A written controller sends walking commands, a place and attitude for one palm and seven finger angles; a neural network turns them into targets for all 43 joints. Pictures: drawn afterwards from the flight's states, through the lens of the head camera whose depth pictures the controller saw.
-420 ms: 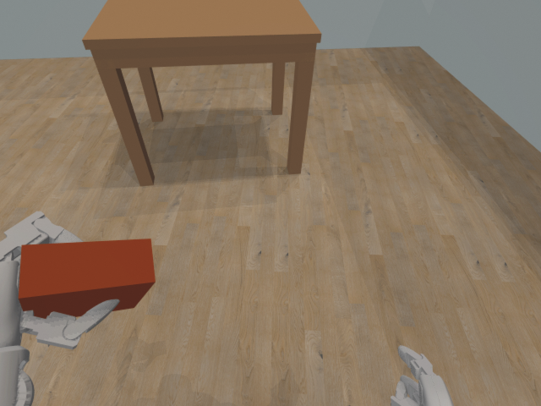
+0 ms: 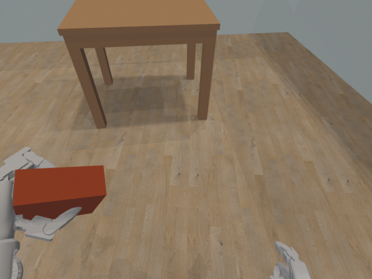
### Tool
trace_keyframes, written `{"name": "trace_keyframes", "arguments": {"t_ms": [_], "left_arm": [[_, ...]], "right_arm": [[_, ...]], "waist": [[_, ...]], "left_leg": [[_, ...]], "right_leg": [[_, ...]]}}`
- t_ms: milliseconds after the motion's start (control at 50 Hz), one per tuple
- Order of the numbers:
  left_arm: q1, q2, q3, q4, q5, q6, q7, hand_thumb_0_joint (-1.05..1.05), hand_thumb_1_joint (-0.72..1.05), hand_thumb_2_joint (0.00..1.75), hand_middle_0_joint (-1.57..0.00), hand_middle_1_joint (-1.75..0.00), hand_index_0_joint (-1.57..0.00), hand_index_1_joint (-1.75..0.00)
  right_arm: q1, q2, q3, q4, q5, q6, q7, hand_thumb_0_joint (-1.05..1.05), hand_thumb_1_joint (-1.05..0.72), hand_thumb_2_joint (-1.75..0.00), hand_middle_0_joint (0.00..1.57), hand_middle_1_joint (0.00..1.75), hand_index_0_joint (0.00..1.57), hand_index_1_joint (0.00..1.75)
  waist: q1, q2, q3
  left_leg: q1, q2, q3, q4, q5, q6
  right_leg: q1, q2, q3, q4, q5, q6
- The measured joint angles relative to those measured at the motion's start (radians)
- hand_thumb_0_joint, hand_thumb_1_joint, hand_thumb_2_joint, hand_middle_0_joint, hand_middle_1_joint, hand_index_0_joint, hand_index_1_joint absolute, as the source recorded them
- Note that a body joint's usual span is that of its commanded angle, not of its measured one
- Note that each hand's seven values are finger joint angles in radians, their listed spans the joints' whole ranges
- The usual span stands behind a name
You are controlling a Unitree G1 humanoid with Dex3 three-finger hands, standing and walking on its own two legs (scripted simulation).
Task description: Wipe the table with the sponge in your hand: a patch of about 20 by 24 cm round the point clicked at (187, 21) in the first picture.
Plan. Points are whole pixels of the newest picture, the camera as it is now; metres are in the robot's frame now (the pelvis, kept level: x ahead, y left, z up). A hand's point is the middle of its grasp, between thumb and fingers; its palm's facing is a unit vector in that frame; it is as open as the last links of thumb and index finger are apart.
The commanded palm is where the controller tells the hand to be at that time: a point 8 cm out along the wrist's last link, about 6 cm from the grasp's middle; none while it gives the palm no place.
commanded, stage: walk to a spot facing it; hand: left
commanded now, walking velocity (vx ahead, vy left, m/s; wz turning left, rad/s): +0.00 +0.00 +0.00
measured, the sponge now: (72, 194) +0.22 +0.21 +0.14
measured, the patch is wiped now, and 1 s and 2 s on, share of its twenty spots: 0.00 0.00 0.00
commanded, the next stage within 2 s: none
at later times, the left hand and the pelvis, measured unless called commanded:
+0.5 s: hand (14, 191) +0.21 +0.29 +0.16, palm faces +0.55 -0.74 -0.38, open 9.2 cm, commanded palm +0.16 +0.32 +0.18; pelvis +0.04 +0.02 -0.02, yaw +8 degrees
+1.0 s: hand (41, 163) +0.27 +0.28 +0.16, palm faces +0.66 -0.59 -0.47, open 9.2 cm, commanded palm +0.20 +0.30 +0.18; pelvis +0.16 -0.02 +0.00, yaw +23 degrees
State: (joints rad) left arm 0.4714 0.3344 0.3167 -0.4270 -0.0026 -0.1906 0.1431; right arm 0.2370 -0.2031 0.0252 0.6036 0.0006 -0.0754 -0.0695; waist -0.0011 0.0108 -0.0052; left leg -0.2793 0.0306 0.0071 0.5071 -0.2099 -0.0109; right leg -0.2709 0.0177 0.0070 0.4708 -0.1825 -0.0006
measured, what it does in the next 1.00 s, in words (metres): walks ahead, turning left: right foot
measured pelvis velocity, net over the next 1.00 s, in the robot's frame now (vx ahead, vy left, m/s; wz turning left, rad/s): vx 0.16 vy -0.02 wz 0.40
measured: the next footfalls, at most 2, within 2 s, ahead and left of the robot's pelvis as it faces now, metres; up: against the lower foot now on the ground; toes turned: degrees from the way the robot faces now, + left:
right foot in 0.76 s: +0.20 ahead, -0.11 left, +0.00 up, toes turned +8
left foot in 1.14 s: +0.24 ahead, +0.17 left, +0.00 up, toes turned +35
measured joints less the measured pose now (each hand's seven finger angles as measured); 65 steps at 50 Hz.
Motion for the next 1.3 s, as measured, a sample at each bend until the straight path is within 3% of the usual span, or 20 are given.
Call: {"name": "trace_keyframes", "arguments": {"t_ms": [160,260,340,460,520,580,660,740,780,820,860,900,940,1020,1100,1160,1200,1240,1300], "left_arm": [[-0.002,0.004,-0.003,-0.007,0.0,0.005,0.002,0.0,-0.42,1.01,-0.82,-1.38,-0.83,-1.38],[0.008,0.014,0.003,-0.037,0.003,0.016,0.012,0.0,-0.42,1.01,-0.83,-1.38,-0.83,-1.38],[0.008,0.033,0.027,-0.07,0.003,0.009,0.019,0.0,-0.42,1.01,-0.83,-1.38,-0.83,-1.38],[-0.004,0.022,0.045,-0.083,0.002,-0.005,0.019,0.0,-0.42,1.01,-0.83,-1.38,-0.83,-1.38],[-0.02,0.017,0.062,-0.057,0.013,-0.012,0.02,0.0,-0.42,1.01,-0.83,-1.38,-0.83,-1.38],[-0.022,0.025,0.062,-0.063,0.013,-0.008,0.008,0.0,-0.42,1.01,-0.83,-1.39,-0.83,-1.38],[0.036,0.029,0.051,-0.109,0.0,-0.017,-0.009,0.0,-0.42,1.01,-0.83,-1.39,-0.83,-1.38],[0.069,0.057,0.055,-0.11,-0.007,-0.023,-0.022,0.0,-0.42,1.01,-0.83,-1.39,-0.83,-1.38],[0.05,0.076,0.06,-0.095,0.0,-0.018,-0.023,0.0,-0.42,1.01,-0.83,-1.39,-0.83,-1.38],[-0.002,0.055,0.037,-0.056,0.001,-0.008,-0.023,0.0,-0.42,1.01,-0.83,-1.39,-0.83,-1.38],[-0.016,0.022,0.025,-0.026,0.001,-0.009,-0.022,0.0,-0.42,1.01,-0.83,-1.39,-0.83,-1.38],[-0.002,0.002,0.022,-0.017,0.004,-0.011,-0.021,0.0,-0.42,1.01,-0.83,-1.39,-0.83,-1.38],[0.014,-0.002,0.022,-0.026,0.007,-0.011,-0.018,0.0,-0.42,1.02,-0.83,-1.39,-0.83,-1.38],[0.03,0.013,0.028,-0.086,0.004,-0.009,0.001,0.0,-0.42,1.02,-0.83,-1.39,-0.83,-1.38],[0.035,0.025,0.041,-0.159,-0.003,-0.01,0.03,0.0,-0.42,1.02,-0.83,-1.39,-0.83,-1.38],[0.024,0.033,0.061,-0.184,-0.01,-0.019,0.049,0.0,-0.42,1.02,-0.83,-1.39,-0.83,-1.38],[-0.043,0.06,0.068,-0.14,-0.009,-0.022,0.045,0.0,-0.42,1.02,-0.83,-1.39,-0.83,-1.38],[-0.086,0.077,0.072,-0.097,-0.006,-0.011,0.029,0.0,-0.42,1.02,-0.83,-1.39,-0.83,-1.38],[-0.063,0.072,0.077,-0.112,-0.011,-0.002,0.015,0.0,-0.42,1.02,-0.83,-1.39,-0.83,-1.38]], "right_arm": [[0.007,-0.001,-0.003,0.002,0.0,0.001,0.002,0.01,-0.9,-0.9,0.21,0.3,0.21,0.3],[0.026,-0.003,-0.008,-0.003,-0.005,0.012,-0.005,0.01,-0.9,-0.9,0.21,0.3,0.21,0.3],[0.042,-0.005,-0.013,0.003,-0.008,0.007,-0.007,0.01,-0.9,-0.9,0.21,0.3,0.21,0.3],[0.063,-0.007,-0.015,0.036,-0.005,0.008,-0.006,0.01,-0.9,-0.9,0.2,0.3,0.2,0.3],[0.048,0.021,-0.017,0.051,-0.013,-0.01,-0.004,0.01,-0.9,-0.9,0.2,0.3,0.2,0.3],[0.034,0.059,-0.009,0.064,-0.015,-0.022,0.018,0.01,-0.91,-0.9,0.2,0.3,0.2,0.3],[0.028,0.081,0.007,0.054,-0.014,-0.031,0.038,0.01,-0.9,-0.9,0.21,0.3,0.21,0.3],[0.024,0.076,0.01,0.035,-0.012,-0.024,0.028,0.01,-0.9,-0.9,0.21,0.3,0.21,0.3],[0.017,0.062,0.004,0.029,-0.008,-0.014,0.02,0.01,-0.9,-0.9,0.21,0.3,0.21,0.3],[-0.007,0.03,-0.012,0.053,-0.007,0.005,0.014,0.01,-0.9,-0.9,0.21,0.3,0.21,0.3],[-0.024,-0.004,-0.024,0.068,-0.01,0.024,0.013,0.01,-0.9,-0.9,0.21,0.3,0.21,0.3],[-0.033,-0.03,-0.037,0.065,-0.009,0.041,0.009,0.01,-0.9,-0.9,0.21,0.3,0.21,0.3],[-0.037,-0.047,-0.049,0.05,-0.01,0.049,0.004,0.01,-0.9,-0.9,0.21,0.3,0.21,0.3],[-0.035,-0.064,-0.069,0.0,-0.011,0.048,0.0,0.01,-0.91,-0.9,0.2,0.3,0.2,0.3],[-0.035,-0.062,-0.076,-0.043,-0.008,0.037,-0.002,0.01,-0.91,-0.9,0.2,0.3,0.2,0.3],[-0.056,-0.056,-0.073,-0.077,-0.004,0.03,-0.005,0.01,-0.91,-0.9,0.2,0.3,0.2,0.3],[-0.092,-0.01,-0.07,-0.063,0.003,0.026,-0.001,0.01,-0.91,-0.9,0.2,0.3,0.2,0.3],[-0.11,0.034,-0.048,-0.044,0.01,0.024,0.011,0.01,-0.91,-0.9,0.2,0.3,0.2,0.3],[-0.098,0.088,-0.012,-0.032,0.013,0.011,0.03,0.01,-0.91,-0.9,0.2,0.3,0.2,0.3]], "waist": [[-0.006,-0.005,0.0],[-0.027,-0.009,-0.018],[-0.037,-0.023,-0.013],[-0.019,-0.057,-0.012],[-0.027,-0.037,-0.004],[-0.036,-0.021,0.01],[-0.036,0.007,0.017],[-0.019,0.033,0.021],[-0.009,0.032,0.02],[-0.005,0.038,0.034],[0.001,0.032,0.038],[0.0,0.021,0.039],[0.0,0.002,0.047],[0.014,-0.044,0.071],[0.033,-0.078,0.082],[0.03,-0.066,0.076],[0.014,-0.078,0.094],[-0.002,-0.074,0.087],[-0.013,-0.056,0.07]], "left_leg": [[-0.007,-0.007,-0.007,0.009,-0.001,0.005],[-0.047,-0.022,-0.028,0.078,-0.085,0.029],[-0.078,-0.032,-0.032,0.146,-0.093,0.036],[-0.079,-0.044,0.014,0.223,-0.137,0.031],[-0.077,-0.043,-0.011,0.226,-0.161,0.036],[-0.049,-0.031,-0.052,0.165,-0.136,0.03],[-0.002,-0.008,-0.092,0.079,-0.111,0.013],[0.022,0.007,-0.127,0.08,-0.138,-0.012],[-0.02,-0.001,-0.121,0.204,-0.199,0.008],[-0.107,-0.01,-0.086,0.461,-0.255,0.019],[-0.187,-0.007,-0.034,0.66,-0.233,0.01],[-0.249,0.01,0.009,0.747,-0.194,-0.003],[-0.284,0.032,0.043,0.716,-0.157,-0.009],[-0.26,0.063,0.112,0.428,-0.115,0.0],[-0.166,0.043,0.177,0.162,-0.086,0.013],[-0.074,0.027,0.197,0.041,0.037,0.036],[-0.08,0.025,0.184,0.121,-0.007,0.031],[-0.073,0.031,0.162,0.135,-0.051,0.026],[-0.047,0.051,0.137,0.095,-0.054,0.009]], "right_leg": [[-0.004,-0.007,-0.007,0.01,-0.004,0.003],[-0.033,-0.029,-0.043,0.088,-0.119,0.0],[-0.047,-0.06,-0.076,0.151,-0.105,0.003],[-0.056,-0.121,-0.089,0.292,-0.25,0.017],[-0.117,-0.07,-0.046,0.49,-0.377,0.026],[-0.171,-0.04,-0.042,0.575,-0.378,0.039],[-0.183,-0.043,-0.081,0.455,-0.305,0.051],[-0.094,-0.035,-0.13,0.199,-0.226,0.05],[-0.053,-0.043,-0.144,0.107,-0.116,0.011],[-0.044,-0.062,-0.176,0.162,-0.115,-0.027],[-0.011,-0.081,-0.194,0.158,-0.151,-0.037],[0.028,-0.095,-0.212,0.12,-0.158,-0.032],[0.065,-0.108,-0.231,0.076,-0.152,-0.029],[0.115,-0.134,-0.259,0.029,-0.163,-0.025],[0.137,-0.161,-0.266,0.064,-0.219,-0.006],[0.067,-0.176,-0.226,0.304,-0.293,0.011],[-0.029,-0.149,-0.128,0.566,-0.352,0.017],[-0.128,-0.121,-0.084,0.73,-0.364,0.026],[-0.234,-0.127,-0.085,0.713,-0.308,0.037]]}}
